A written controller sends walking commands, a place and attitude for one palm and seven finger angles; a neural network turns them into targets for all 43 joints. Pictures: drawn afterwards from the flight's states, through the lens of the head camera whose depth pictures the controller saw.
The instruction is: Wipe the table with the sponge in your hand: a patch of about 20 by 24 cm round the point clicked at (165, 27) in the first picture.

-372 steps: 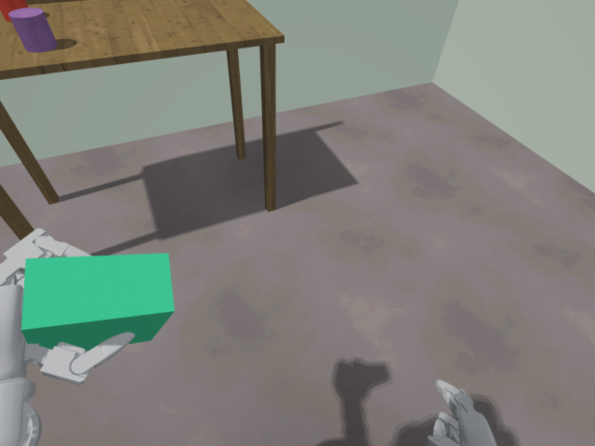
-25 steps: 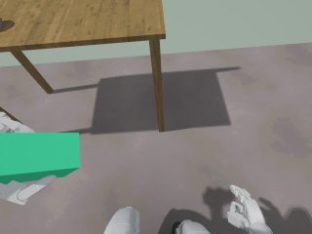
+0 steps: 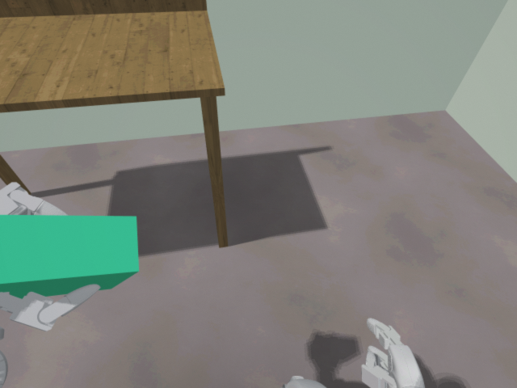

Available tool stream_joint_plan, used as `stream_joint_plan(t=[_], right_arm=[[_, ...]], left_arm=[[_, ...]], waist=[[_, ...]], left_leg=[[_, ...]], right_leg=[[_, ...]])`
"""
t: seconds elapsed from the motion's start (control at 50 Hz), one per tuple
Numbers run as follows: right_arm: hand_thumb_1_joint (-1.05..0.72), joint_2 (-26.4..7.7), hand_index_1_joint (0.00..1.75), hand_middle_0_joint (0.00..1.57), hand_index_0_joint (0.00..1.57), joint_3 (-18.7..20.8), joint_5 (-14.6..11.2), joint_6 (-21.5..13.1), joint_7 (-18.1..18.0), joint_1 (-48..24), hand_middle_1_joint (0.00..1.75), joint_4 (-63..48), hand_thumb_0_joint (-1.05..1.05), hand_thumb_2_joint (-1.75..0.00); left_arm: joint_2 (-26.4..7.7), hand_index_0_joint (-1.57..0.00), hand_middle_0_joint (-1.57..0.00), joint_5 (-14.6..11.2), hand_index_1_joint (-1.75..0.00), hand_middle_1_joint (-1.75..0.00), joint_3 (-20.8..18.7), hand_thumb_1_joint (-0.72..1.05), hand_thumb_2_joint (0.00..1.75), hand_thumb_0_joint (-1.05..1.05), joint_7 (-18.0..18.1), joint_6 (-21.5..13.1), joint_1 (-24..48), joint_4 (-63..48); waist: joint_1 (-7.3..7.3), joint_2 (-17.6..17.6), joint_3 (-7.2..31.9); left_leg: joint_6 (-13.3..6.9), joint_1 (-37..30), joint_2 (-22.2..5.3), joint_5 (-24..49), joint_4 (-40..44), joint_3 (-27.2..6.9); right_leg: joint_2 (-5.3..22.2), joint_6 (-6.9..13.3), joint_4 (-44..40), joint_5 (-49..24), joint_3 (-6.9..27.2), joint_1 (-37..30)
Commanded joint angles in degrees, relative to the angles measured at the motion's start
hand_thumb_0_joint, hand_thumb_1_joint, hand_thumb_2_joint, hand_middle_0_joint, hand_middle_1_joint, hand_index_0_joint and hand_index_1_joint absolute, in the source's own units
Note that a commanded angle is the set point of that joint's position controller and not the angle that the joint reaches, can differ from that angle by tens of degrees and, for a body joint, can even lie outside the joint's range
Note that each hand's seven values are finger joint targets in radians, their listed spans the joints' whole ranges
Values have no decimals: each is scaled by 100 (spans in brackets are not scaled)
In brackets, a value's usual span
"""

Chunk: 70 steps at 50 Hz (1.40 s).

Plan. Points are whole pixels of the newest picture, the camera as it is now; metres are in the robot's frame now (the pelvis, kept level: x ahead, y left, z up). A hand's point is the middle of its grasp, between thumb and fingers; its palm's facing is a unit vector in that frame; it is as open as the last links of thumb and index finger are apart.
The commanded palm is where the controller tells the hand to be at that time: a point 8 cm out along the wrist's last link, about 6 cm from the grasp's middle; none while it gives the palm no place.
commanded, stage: turn to face it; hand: left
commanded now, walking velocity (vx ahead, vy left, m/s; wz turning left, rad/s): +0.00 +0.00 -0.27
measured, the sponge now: (86, 258) +0.22 +0.23 +0.15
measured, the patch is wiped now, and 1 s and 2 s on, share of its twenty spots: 0.00 0.00 0.00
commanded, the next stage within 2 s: take the last steps up to it in 0.06 s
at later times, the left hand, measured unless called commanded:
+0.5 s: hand (106, 266) +0.20 +0.18 +0.18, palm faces +0.27 -0.81 -0.52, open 10.2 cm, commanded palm +0.15 +0.23 +0.18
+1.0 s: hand (114, 230) +0.25 +0.20 +0.17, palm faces +0.31 -0.79 -0.54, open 10.2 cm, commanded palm +0.20 +0.25 +0.18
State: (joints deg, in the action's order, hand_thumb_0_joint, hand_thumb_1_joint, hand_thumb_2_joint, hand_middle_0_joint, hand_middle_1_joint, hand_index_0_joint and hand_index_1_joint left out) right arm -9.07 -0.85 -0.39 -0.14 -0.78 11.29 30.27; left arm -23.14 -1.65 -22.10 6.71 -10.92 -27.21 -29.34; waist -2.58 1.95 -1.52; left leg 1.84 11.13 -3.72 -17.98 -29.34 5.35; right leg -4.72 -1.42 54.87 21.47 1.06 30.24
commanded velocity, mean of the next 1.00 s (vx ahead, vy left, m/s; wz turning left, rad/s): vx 0.26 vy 0.13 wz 0.03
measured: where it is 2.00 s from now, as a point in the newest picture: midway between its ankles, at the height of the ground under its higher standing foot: (235, 386)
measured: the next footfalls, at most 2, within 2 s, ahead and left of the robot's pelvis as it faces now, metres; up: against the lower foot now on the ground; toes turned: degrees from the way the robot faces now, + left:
right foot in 0.14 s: +0.04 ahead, -0.14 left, +0.00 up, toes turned -8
left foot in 0.46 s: +0.01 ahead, +0.08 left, +0.00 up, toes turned +1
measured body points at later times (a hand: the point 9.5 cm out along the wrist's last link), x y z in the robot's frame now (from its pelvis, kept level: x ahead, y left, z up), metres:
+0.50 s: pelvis -0.03 -0.03 +0.00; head +0.00 -0.02 +0.45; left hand +0.18 +0.23 +0.21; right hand +0.06 -0.33 -0.09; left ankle -0.03 +0.08 -0.74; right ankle +0.00 -0.14 -0.73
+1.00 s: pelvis +0.03 -0.03 +0.01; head +0.08 -0.05 +0.46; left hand +0.22 +0.24 +0.20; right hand +0.17 -0.28 -0.10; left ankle +0.07 +0.13 -0.69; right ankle -0.01 -0.14 -0.73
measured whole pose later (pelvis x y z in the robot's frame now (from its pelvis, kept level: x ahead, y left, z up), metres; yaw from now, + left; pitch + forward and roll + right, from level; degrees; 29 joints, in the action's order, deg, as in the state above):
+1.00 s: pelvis +0.03 -0.03 +0.01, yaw -2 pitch +2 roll +3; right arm -12.9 1.4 0.3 -1.8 -1.9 10.6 35.3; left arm -21.8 -0.7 -21.6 7.8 -14.6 -31.3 -28.7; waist -0.2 0.9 -5.5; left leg 0.5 25.9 -4.9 -17.2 -42.5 6.4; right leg 7.5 -0.4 26.6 16.3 -9.2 11.7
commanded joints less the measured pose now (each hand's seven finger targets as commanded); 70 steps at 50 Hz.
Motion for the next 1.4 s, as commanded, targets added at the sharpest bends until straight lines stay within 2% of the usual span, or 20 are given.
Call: stream_joint_plan(t=[0.0,0.1,0.14,0.16,0.24,0.4,0.44,0.48,0.64,0.68,0.7,0.72,0.78,0.86,1.04,1.08,1.1,1.14,1.3,1.38], right_arm=[[-90,-955,30,20,20,348,-109,-484,-21,-220,30,-648,0,-90],[-90,-1021,30,20,20,348,-90,-680,-39,-276,30,-525,0,-90],[-90,-757,30,20,20,309,-72,-643,-44,-376,30,-594,0,-90],[-90,-744,30,20,20,321,-80,-611,-78,-565,30,-543,0,-90],[-90,-669,30,20,20,201,-33,-296,-60,-808,30,-488,0,-90],[-90,-862,30,20,20,418,28,-490,-184,-236,30,-368,0,-90],[-90,-1063,30,20,20,512,51,-541,-273,-290,30,-438,0,-90],[-90,-1026,30,20,20,501,24,-636,-276,-303,30,-235,0,-90],[-90,-1030,30,20,20,396,10,-823,-307,-310,30,-84,0,-90],[-90,-866,30,20,20,392,21,-773,-275,-317,30,-79,0,-90],[-90,-809,30,20,20,410,18,-740,-259,-467,30,-177,0,-90],[-90,-930,30,20,20,434,50,-708,-235,-553,30,-155,0,-90],[-90,-814,30,20,20,390,17,-462,-178,-596,30,-107,0,-90],[-90,-647,30,20,20,287,39,-297,-118,-596,30,-236,0,-90],[-90,-811,30,20,20,517,44,-543,-282,-335,30,-433,0,-90],[-90,-1047,30,20,20,645,15,-571,-293,-273,30,-462,0,-90],[-90,-983,30,20,20,634,-14,-615,-250,-248,30,-526,0,-90],[-90,-945,30,20,20,594,-1,-702,-204,-353,30,-387,0,-90],[-90,-808,30,20,20,408,-25,-900,-143,-351,30,-239,0,-90],[-90,-852,30,20,20,422,-52,-687,-260,-373,30,-164,0,-90]], left_arm=[[-410,-120,-120,-13,-160,-160,-81,10,130,0,142,-302,745,-1174],[-659,-120,-120,104,-160,-160,-172,10,130,0,190,-280,1425,-929],[-1126,-120,-120,149,-160,-160,-591,10,130,0,255,-327,1049,-768],[-1080,-120,-120,63,-160,-160,-651,10,130,0,277,-329,1002,-893],[-1325,-120,-120,-45,-160,-160,-1279,10,130,0,347,-431,-605,-1436],[-898,-120,-120,-30,-160,-160,-1036,10,130,0,446,-551,-830,-1532],[-658,-120,-120,-40,-160,-160,-823,10,130,0,398,-620,-679,-1440],[-843,-120,-120,103,-160,-160,-819,10,130,0,344,-636,-374,-940],[-512,-120,-120,219,-160,-160,53,10,130,0,245,-510,1175,-921],[-772,-120,-120,274,-160,-160,-177,10,130,0,282,-507,1125,-842],[-1043,-120,-120,217,-160,-160,-430,10,130,0,293,-487,1052,-764],[-1095,-120,-120,114,-160,-160,-550,10,130,0,301,-535,1220,-916],[-1015,-120,-120,19,-160,-160,-747,10,130,0,184,-601,309,-614],[-833,-120,-120,24,-160,-160,-793,10,130,0,199,-758,-153,-755],[-721,-120,-120,85,-160,-160,-499,10,130,0,416,-571,372,-1461],[-730,-120,-120,86,-160,-160,-521,10,130,0,425,-674,451,-1816],[-810,-120,-120,162,-160,-160,-491,10,130,0,434,-727,438,-1903],[-1164,-120,-120,132,-160,-160,-760,10,130,0,366,-701,429,-1656],[-742,-120,-120,-30,-160,-160,-666,10,130,0,300,-608,-341,-1675],[-742,-120,-120,-35,-160,-160,-732,10,130,0,264,-408,-175,-717]], waist=[[195,-1591,20],[226,-938,295],[230,978,671],[133,1275,829],[184,122,1290],[383,-47,1105],[321,-1818,721],[355,-1748,207],[249,-1306,28],[203,81,362],[163,1474,329],[192,1122,253],[236,233,-214],[257,617,420],[285,344,973],[381,-1787,1312],[305,-1922,1312],[301,-1658,949],[273,-1633,666],[195,-611,863]], left_leg=[[-687,161,-1541,2184,756,-192],[-251,431,-1164,1575,-618,29],[140,1623,-38,-1186,-2517,177],[95,1612,-33,-1698,-3300,-276],[13,1708,-86,-825,-2887,-545],[-266,-99,167,-236,639,-16],[-826,-665,-1010,-400,1436,-1546],[-1433,165,-1749,-642,1769,-2381],[-912,629,-777,222,609,-768],[-623,1655,-281,-93,-1220,-254],[-309,2708,335,-1097,-2818,44],[-165,2836,172,-1025,-3747,-606],[-51,2747,-217,-203,-4085,-802],[-35,2191,-281,91,-2354,-253],[-196,-208,240,791,523,694],[-917,-1907,-1225,2375,604,-1221],[-1413,-2025,-1863,3255,818,-2118],[-1593,-1264,-1888,2053,1014,-2094],[-1027,-357,-1146,2317,992,-359],[-735,337,-954,1679,-376,-92]], right_leg=[[471,-144,-856,375,-391,-488],[535,-68,-2920,-1357,-666,-2100],[2197,832,-3211,-4151,1711,-2626],[2579,1050,-3523,-3611,1951,-2336],[2125,1101,-3504,-1779,1332,-2608],[1708,719,-3172,29,851,-1881],[671,223,-1478,449,-270,-654],[626,87,283,943,-464,-54],[704,-3,-2505,49,-1125,-1816],[1753,479,-3496,-130,345,-2997],[3024,1077,-4052,-523,2565,-3294],[3419,1240,-4328,-172,2762,-2924],[2937,1148,-4329,-159,1632,-1980],[2405,861,-3813,-2120,-6,-2463],[1946,449,-2272,-2391,-502,-2398],[1081,-26,82,69,-1052,-397],[838,41,1159,1650,-728,183],[1147,52,1654,1350,-421,562],[855,-42,-1086,-64,-1177,-658],[769,68,-2713,-819,-1231,-2301]])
